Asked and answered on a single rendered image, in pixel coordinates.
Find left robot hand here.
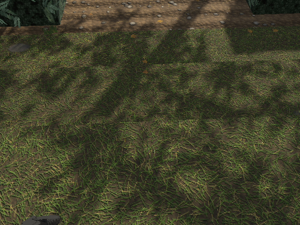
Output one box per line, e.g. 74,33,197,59
21,215,61,225

